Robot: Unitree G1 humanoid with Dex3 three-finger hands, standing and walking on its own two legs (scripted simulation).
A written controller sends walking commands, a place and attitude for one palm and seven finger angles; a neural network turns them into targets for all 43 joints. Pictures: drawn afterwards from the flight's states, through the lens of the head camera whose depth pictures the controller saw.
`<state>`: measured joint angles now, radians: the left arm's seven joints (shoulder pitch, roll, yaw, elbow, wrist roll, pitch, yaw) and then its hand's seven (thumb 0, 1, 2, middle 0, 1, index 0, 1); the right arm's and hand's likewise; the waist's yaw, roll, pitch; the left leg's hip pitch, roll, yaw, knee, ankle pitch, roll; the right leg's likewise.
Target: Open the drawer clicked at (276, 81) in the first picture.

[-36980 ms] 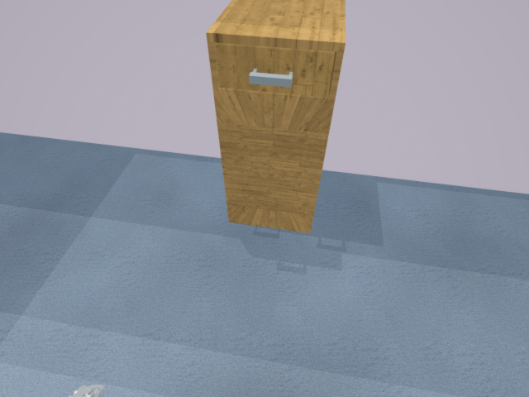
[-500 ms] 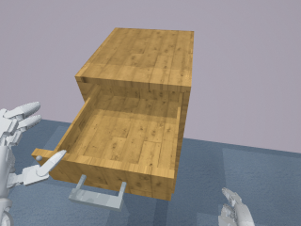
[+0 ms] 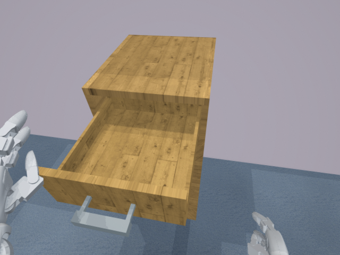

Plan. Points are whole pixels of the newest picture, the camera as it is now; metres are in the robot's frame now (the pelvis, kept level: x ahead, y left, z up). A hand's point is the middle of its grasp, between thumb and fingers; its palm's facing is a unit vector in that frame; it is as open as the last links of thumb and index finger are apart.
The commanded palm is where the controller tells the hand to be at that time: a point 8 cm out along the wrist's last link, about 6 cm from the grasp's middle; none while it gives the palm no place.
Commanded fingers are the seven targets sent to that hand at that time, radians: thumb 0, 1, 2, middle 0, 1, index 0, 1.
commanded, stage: step back with the hand held close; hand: left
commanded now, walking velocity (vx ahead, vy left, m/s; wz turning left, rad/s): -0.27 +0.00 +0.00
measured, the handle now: (105, 213) +0.20 +0.18 +0.02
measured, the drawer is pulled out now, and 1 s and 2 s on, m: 0.30 0.30 0.30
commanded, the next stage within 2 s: stop stepping back and stand still in 1.44 s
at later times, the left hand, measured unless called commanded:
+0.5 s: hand (14, 198) +0.15 +0.25 +0.19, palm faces +0.34 -0.79 -0.52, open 7.5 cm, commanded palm +0.08 +0.30 +0.21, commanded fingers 0.00 0.90 0.90 -0.20 -0.30 -0.20 -0.30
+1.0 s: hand out of the picture +0.09 +0.26 +0.20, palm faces +0.41 -0.78 -0.47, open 7.5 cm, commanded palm +0.03 +0.30 +0.21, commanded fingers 0.00 0.90 0.90 -0.20 -0.30 -0.20 -0.30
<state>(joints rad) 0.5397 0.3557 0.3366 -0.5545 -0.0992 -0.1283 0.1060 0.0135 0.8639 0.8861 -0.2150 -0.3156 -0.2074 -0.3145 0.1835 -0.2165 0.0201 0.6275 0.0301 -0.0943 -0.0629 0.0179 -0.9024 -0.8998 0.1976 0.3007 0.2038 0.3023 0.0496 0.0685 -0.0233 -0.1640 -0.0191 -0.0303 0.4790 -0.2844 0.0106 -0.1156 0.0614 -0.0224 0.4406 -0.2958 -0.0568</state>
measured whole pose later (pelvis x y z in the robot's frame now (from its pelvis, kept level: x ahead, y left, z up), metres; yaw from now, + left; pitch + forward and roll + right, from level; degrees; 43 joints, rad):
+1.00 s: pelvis -0.11 +0.02 -0.02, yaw -1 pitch +0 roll -1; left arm 0.57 0.43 0.49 -0.68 -0.05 -0.26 0.14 0.01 0.88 0.90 -0.21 -0.30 -0.21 -0.30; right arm 0.21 -0.20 0.02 0.57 0.00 -0.11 -0.04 0.02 -0.90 -0.90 0.20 0.30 0.21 0.30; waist 0.00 -0.01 0.02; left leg -0.47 -0.01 0.03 0.65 -0.20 0.04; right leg -0.43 0.04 -0.01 0.66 -0.24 -0.01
